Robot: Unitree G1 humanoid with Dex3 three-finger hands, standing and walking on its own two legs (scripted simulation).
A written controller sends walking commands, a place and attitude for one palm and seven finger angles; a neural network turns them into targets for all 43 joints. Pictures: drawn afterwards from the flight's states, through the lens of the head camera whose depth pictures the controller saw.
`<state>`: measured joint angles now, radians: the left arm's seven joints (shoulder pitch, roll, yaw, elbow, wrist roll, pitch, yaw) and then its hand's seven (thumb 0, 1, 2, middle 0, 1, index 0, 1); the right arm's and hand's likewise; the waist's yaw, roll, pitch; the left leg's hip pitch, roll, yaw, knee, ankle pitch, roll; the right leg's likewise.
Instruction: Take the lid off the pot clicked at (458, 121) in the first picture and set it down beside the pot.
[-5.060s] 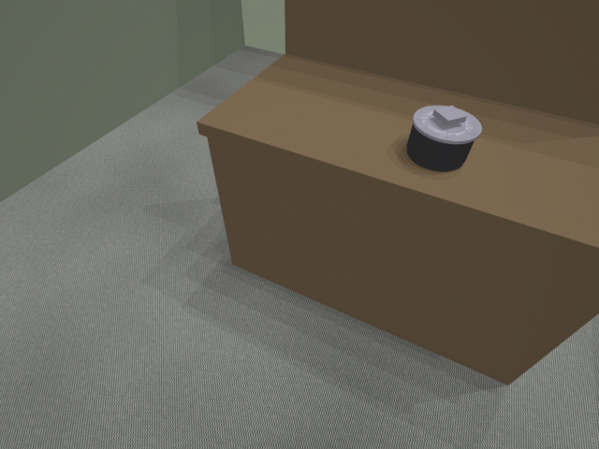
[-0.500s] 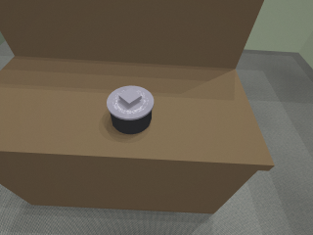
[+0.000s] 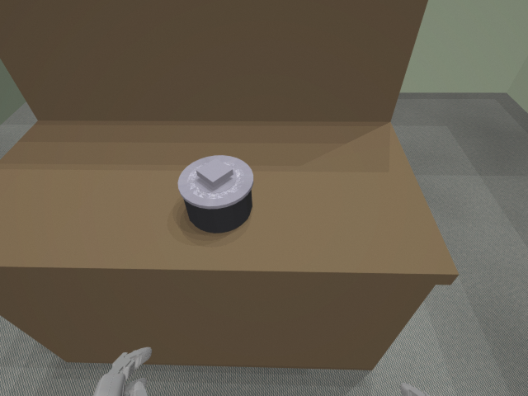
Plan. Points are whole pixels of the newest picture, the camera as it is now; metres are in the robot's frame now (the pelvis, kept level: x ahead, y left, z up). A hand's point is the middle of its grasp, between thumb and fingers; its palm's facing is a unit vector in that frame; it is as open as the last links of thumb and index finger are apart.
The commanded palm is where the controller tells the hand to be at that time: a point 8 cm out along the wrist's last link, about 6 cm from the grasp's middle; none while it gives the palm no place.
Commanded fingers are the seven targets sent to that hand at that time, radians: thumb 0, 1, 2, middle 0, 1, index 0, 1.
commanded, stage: lift the closed hand beside the body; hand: left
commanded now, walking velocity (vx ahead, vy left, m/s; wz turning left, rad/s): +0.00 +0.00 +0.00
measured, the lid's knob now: (214, 172) +0.53 +0.13 +0.04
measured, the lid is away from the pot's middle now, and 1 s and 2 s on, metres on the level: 0.00 0.00 0.00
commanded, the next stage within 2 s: raise the hand higher, near the body in 0.42 s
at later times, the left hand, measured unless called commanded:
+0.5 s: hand out of the picture +0.12 +0.20 -0.03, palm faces +0.28 -0.90 -0.34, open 3.0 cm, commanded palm +0.08 +0.24 +0.01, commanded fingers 0.00 0.90 0.90 -1.30 -1.50 -1.30 -1.50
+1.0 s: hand (105, 362) +0.16 +0.22 +0.04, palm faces +0.28 -0.88 -0.39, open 3.1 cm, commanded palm +0.11 +0.25 +0.08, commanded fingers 0.00 0.90 0.90 -1.30 -1.50 -1.30 -1.50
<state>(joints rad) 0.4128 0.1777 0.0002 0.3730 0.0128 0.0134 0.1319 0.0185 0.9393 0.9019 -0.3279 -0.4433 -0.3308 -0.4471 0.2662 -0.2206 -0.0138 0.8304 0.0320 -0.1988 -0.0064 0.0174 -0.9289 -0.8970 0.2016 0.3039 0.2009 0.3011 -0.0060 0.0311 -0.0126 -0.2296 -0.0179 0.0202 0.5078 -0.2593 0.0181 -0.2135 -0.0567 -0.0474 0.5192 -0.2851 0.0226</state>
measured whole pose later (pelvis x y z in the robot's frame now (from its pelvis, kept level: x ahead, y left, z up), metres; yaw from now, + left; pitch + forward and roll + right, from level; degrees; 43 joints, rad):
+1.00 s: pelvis +0.02 -0.01 +0.00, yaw +0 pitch -2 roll +0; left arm 0.66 0.26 0.15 -0.24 -0.01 -0.06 0.08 0.01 0.89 0.90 -1.29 -1.49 -1.29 -1.50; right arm 0.18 -0.20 -0.01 0.60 0.01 -0.18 -0.08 0.01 -0.91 -0.90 0.20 0.30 0.20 0.30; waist 0.07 0.04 0.01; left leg -0.18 0.01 0.01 0.50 -0.29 0.00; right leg -0.15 -0.03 -0.06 0.49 -0.30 0.01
